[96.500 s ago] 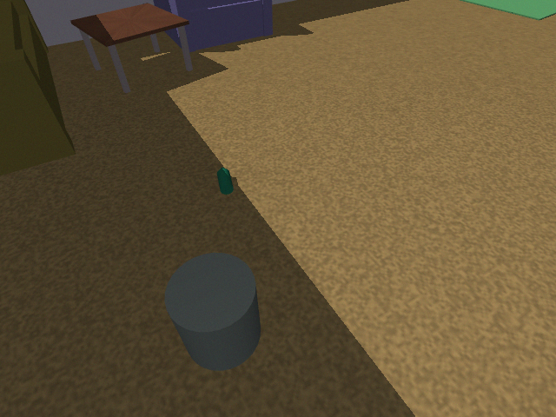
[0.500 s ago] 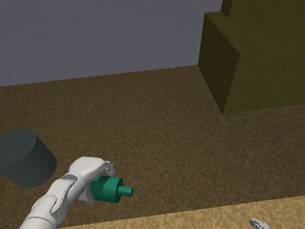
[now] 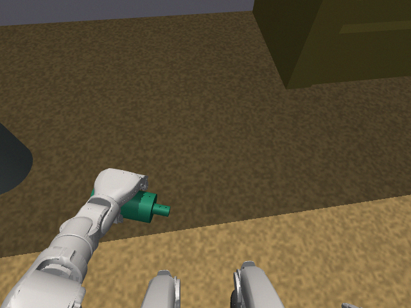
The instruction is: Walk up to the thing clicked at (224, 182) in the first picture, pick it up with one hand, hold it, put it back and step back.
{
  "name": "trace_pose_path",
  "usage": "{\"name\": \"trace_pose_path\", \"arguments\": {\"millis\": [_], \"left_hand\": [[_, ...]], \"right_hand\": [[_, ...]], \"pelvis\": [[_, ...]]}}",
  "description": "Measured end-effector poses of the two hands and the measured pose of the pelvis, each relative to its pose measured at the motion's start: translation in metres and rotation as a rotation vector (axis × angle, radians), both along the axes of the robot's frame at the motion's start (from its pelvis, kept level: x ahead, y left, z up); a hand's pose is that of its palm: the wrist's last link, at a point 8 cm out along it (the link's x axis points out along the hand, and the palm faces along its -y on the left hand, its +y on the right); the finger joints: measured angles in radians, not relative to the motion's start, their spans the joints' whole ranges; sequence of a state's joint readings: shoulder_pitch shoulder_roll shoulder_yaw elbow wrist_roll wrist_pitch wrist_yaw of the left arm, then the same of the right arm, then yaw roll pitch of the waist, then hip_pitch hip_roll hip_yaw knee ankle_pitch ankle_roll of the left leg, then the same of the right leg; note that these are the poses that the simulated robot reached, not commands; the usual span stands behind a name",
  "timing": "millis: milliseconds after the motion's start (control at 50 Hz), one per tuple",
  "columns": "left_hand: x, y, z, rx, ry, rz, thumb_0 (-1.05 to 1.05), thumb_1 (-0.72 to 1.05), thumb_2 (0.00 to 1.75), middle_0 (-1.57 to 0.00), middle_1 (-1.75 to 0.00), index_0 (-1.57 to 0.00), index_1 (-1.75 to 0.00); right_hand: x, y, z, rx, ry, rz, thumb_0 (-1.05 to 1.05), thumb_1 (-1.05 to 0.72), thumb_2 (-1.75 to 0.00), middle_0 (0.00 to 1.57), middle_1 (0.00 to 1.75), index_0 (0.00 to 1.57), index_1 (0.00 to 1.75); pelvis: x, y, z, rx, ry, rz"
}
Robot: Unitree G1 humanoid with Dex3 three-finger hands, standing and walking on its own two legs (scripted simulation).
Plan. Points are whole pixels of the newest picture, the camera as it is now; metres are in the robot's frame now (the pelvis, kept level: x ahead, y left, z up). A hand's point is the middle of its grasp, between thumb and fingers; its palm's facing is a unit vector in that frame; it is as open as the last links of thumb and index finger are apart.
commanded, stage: crouch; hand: left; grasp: from above
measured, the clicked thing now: (132, 204) +0.39 +0.17 -0.14
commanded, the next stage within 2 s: lower in 1.72 s
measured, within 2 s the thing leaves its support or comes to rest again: neither
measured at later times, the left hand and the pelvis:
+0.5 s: hand (148, 210) +0.44 +0.16 -0.31, palm faces -0.44 +0.10 -0.89, open 9.7 cm; pelvis -0.02 +0.01 -0.17, yaw -1 degrees
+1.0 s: hand (156, 210) +0.47 +0.15 -0.41, palm faces -0.47 +0.08 -0.88, open 9.8 cm; pelvis -0.02 +0.00 -0.25, yaw -2 degrees
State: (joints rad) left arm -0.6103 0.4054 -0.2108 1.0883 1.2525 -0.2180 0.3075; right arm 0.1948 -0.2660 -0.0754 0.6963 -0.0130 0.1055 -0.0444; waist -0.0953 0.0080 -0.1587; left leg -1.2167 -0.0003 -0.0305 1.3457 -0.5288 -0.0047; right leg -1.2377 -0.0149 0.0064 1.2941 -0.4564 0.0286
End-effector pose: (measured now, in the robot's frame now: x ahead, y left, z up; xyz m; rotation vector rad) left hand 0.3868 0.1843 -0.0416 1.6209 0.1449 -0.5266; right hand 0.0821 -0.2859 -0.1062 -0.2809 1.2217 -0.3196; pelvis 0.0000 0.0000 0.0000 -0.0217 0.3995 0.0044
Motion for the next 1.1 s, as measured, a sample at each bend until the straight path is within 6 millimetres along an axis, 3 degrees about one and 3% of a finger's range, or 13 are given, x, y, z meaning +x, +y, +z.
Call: {"name": "trace_pose_path", "arguments": {"millis": [140,260,380,580,800,1100], "left_hand": [[0.026,-0.007,-0.063,0.017,-0.034,0.024,0.01,0.06,0.46,-0.74,-0.48,-0.74,-0.45],[0.036,-0.013,-0.112,0.014,0.023,0.048,0.01,0.06,0.44,-0.75,-0.48,-0.75,-0.45],[0.043,-0.022,-0.165,-0.02,0.078,0.021,0.01,0.07,0.42,-0.75,-0.47,-0.75,-0.45],[0.062,-0.022,-0.24,-0.031,0.035,0.001,0.01,0.08,0.42,-0.74,-0.47,-0.74,-0.44],[0.081,-0.03,-0.281,-0.032,0.047,0.04,0.02,0.06,0.48,-0.71,-0.5,-0.72,-0.47],[0.088,-0.032,-0.324,-0.047,0.075,0.018,0.02,0.06,0.51,-0.68,-0.55,-0.68,-0.52]], "right_hand": [[-0.057,0.005,-0.063,-0.011,0.114,-0.065,0.01,-0.92,-0.9,0.2,0.3,0.2,0.3],[-0.083,0.02,-0.103,0.02,0.157,-0.097,0.01,-0.92,-0.9,0.2,0.3,0.2,0.3],[-0.084,0.027,-0.138,0.032,0.165,-0.075,0.01,-0.91,-0.9,0.2,0.3,0.2,0.3],[-0.057,0.018,-0.19,0.024,0.164,0.027,0.0,-0.91,-0.9,0.2,0.3,0.21,0.3],[-0.05,0.012,-0.227,0.043,0.181,0.056,0.0,-0.92,-0.9,0.2,0.3,0.2,0.3],[-0.089,0.011,-0.251,0.042,0.268,0.032,0.0,-0.92,-0.9,0.2,0.3,0.2,0.3]], "pelvis": [[-0.014,0.005,-0.059,-0.01,0.095,-0.002],[-0.021,0.009,-0.095,-0.016,0.148,-0.006],[-0.022,0.009,-0.132,-0.026,0.195,-0.001],[-0.019,0.004,-0.189,-0.039,0.267,0.008],[-0.018,-0.001,-0.223,-0.038,0.276,0.003],[-0.022,0.0,-0.26,-0.049,0.259,-0.007]]}}
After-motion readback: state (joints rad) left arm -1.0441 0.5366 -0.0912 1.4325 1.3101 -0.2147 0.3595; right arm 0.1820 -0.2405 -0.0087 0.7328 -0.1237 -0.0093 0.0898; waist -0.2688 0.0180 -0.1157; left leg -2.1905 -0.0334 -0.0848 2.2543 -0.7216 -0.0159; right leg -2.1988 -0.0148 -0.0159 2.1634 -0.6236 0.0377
